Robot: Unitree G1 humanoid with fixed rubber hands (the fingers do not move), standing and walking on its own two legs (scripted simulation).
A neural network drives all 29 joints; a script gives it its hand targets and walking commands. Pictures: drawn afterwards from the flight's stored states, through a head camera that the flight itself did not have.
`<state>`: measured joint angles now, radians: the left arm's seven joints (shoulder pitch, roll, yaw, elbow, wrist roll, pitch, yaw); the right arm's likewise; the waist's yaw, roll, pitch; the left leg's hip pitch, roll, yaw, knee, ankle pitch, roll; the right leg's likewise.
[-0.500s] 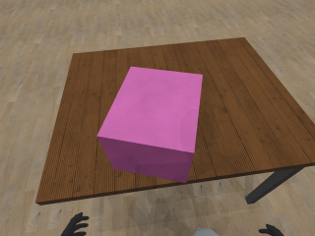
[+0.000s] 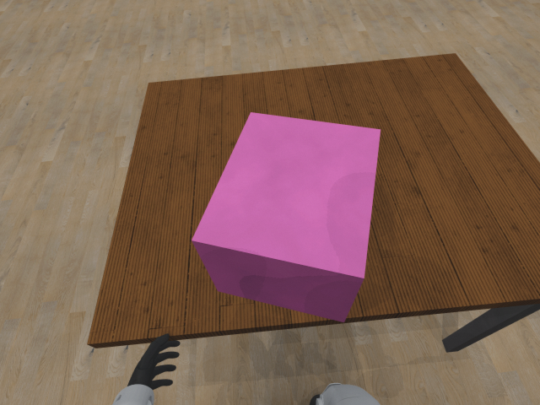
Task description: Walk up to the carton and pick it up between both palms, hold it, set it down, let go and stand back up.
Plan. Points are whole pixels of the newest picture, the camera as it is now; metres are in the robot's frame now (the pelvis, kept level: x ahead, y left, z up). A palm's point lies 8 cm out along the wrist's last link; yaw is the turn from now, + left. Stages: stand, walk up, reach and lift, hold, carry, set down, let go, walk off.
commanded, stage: walk up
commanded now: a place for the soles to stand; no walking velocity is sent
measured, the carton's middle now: (295, 213) +0.42 -0.03 -0.01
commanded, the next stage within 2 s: none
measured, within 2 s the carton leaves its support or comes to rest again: neither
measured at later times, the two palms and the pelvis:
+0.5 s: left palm out of the picture +0.07 +0.27 -0.11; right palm (489, 401) +0.12 -0.28 -0.08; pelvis -0.01 -0.01 +0.00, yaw +4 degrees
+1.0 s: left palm out of the picture +0.08 +0.22 -0.11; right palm out of the picture +0.11 -0.36 -0.10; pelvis -0.05 -0.07 -0.02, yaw +7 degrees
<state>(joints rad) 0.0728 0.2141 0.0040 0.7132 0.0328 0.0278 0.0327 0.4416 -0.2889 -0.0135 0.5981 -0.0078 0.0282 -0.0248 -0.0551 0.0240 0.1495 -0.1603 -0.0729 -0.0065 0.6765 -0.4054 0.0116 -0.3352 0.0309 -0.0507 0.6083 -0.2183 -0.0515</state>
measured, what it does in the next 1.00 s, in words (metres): steps on the spot: left foot, then right foot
